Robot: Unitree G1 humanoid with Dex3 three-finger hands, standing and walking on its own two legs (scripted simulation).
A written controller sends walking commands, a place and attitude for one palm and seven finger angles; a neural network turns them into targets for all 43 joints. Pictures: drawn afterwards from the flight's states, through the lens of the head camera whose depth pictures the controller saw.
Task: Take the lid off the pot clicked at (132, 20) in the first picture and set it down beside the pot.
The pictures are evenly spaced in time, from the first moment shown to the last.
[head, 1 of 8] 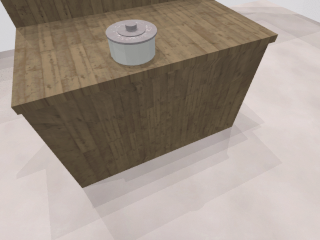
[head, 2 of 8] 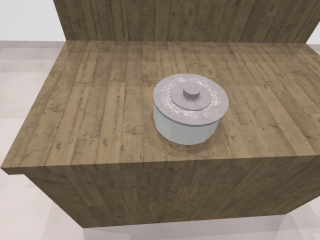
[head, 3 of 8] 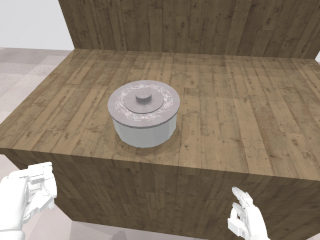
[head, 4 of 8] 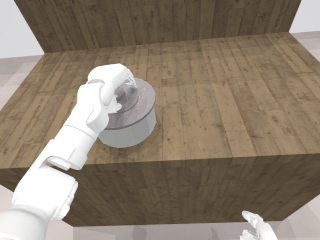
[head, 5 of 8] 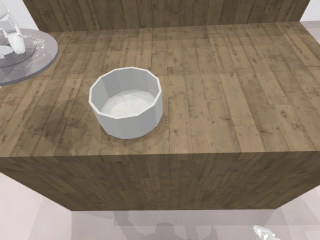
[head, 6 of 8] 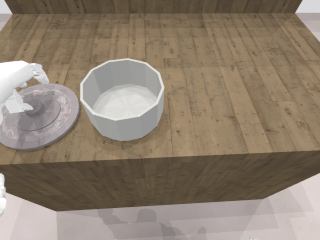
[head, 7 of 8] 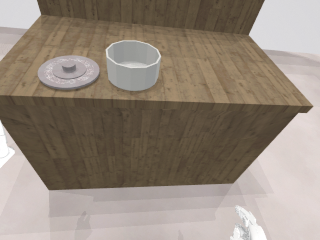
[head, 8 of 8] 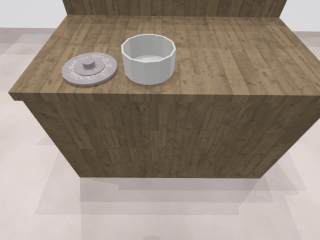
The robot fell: no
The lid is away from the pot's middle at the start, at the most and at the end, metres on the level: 0.00 0.24 0.23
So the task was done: yes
